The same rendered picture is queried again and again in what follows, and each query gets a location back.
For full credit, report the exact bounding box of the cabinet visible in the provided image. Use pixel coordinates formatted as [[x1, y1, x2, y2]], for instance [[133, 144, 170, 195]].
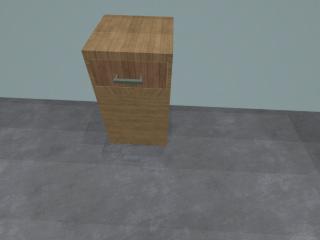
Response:
[[81, 14, 174, 146]]

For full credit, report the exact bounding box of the drawer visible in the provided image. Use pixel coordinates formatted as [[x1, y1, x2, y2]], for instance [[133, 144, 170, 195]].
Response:
[[89, 59, 168, 89]]

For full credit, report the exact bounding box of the handle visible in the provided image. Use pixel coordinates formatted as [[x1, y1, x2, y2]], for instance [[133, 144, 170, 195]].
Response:
[[113, 73, 143, 85]]

